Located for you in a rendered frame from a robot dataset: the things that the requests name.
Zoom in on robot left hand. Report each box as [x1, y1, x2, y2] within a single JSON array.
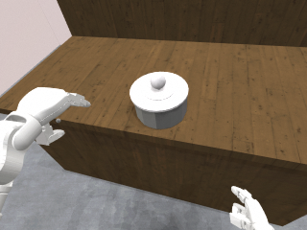
[[16, 87, 91, 146]]

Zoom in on lid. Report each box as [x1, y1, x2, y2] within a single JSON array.
[[130, 72, 189, 113]]

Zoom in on robot left forearm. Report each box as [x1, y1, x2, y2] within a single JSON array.
[[0, 111, 42, 220]]

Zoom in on robot right hand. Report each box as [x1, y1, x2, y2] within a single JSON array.
[[229, 186, 269, 230]]

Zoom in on table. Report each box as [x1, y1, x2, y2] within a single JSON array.
[[0, 0, 307, 226]]

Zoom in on pot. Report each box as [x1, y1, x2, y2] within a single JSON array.
[[134, 97, 188, 129]]

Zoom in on knob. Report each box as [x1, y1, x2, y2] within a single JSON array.
[[150, 73, 166, 89]]

